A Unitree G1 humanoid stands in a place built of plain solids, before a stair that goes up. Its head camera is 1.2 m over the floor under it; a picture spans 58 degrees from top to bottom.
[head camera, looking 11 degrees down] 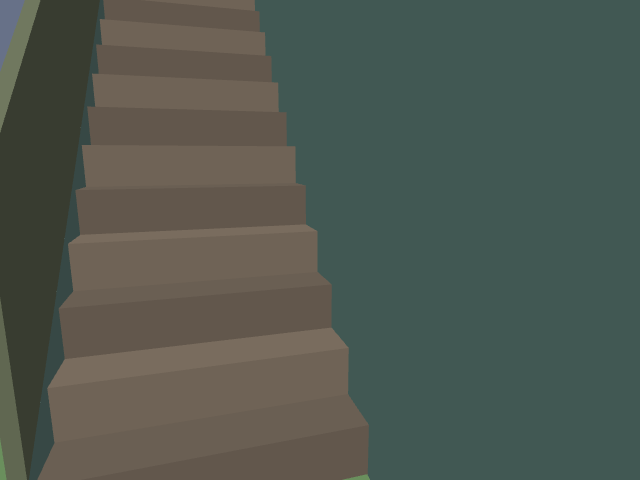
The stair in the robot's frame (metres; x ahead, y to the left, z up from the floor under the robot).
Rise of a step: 0.21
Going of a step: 0.23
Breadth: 1.10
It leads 17 degrees to the left of straight ahead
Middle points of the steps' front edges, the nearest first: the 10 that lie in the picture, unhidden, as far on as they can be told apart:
1.30 0.34 0.21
1.52 0.41 0.42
1.73 0.47 0.63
1.95 0.54 0.84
2.16 0.60 1.05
2.38 0.67 1.25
2.59 0.73 1.46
2.81 0.80 1.67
3.03 0.86 1.88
3.24 0.93 2.09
